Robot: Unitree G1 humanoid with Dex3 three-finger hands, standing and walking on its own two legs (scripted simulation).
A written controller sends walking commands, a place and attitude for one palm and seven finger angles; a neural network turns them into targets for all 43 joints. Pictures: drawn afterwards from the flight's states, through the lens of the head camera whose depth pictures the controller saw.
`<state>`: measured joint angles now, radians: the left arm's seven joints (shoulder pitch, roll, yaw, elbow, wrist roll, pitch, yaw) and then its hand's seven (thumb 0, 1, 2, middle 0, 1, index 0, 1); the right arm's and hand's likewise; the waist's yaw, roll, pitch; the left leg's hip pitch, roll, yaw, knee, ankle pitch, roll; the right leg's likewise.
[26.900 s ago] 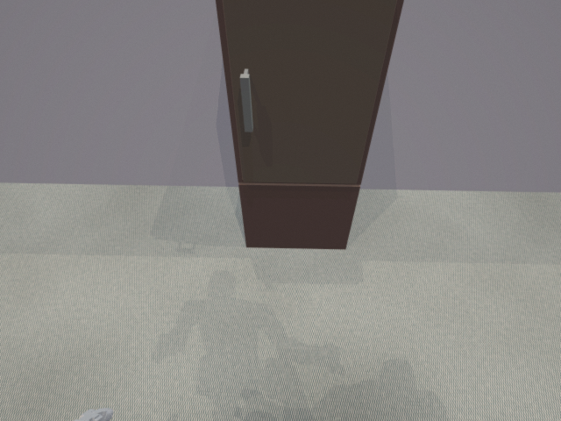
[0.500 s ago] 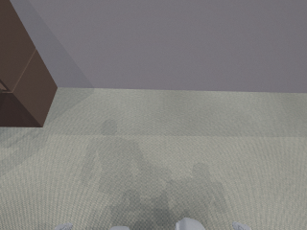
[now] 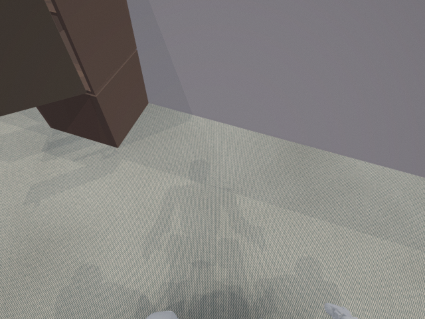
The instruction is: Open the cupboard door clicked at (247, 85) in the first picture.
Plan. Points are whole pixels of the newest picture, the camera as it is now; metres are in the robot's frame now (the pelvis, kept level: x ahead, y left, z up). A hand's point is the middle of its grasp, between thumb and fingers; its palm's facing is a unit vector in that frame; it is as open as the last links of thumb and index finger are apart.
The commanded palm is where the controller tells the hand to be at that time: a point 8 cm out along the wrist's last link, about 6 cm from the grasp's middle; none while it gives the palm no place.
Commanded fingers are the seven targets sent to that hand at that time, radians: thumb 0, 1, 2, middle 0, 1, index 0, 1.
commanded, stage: turn to face it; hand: left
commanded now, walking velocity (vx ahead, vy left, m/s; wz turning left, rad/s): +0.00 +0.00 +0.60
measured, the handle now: out of the picture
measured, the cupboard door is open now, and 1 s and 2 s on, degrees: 45 45 45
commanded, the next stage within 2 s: take the last steps up to it in 0.70 s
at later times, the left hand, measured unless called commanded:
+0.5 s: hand out of the picture +0.04 +0.16 -0.14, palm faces +0.29 -0.92 -0.26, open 7.4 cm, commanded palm none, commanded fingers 0.00 0.90 0.90 -0.20 -0.30 -0.20 -0.30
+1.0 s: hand out of the picture +0.01 +0.16 -0.15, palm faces +0.50 -0.83 -0.25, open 7.4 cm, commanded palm none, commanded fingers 0.00 0.90 0.90 -0.20 -0.30 -0.20 -0.30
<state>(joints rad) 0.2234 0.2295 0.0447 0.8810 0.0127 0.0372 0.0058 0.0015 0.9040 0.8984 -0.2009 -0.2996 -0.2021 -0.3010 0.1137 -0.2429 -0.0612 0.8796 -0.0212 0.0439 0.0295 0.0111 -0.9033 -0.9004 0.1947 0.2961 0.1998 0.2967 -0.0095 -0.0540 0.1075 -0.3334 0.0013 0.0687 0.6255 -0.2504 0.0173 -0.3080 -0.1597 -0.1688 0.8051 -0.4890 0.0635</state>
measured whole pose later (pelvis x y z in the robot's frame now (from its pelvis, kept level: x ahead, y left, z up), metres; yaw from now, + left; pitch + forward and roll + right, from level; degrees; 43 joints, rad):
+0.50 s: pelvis +0.03 -0.05 +0.02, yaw +18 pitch +1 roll +3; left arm 0.21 0.20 0.03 0.87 0.02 0.01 0.02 0.00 0.91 0.90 -0.20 -0.30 -0.20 -0.30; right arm 0.12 -0.25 -0.07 0.92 -0.02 0.08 0.02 0.01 -0.90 -0.90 0.19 0.30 0.20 0.30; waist -0.01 -0.02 0.11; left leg -0.43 0.00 0.05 0.94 -0.47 -0.06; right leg -0.20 -0.12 -0.15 0.52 -0.32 0.00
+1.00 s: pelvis +0.05 -0.04 +0.01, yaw +28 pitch +0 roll +0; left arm 0.24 0.20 0.04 0.94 0.02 -0.01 0.00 0.00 0.91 0.90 -0.20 -0.30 -0.20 -0.30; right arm 0.18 -0.22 -0.05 0.98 -0.02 0.06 0.01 0.01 -0.90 -0.90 0.20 0.30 0.20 0.30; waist 0.02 0.03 0.06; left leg -0.40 -0.01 -0.03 0.89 -0.46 0.00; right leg -0.24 -0.06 -0.08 0.59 -0.35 0.01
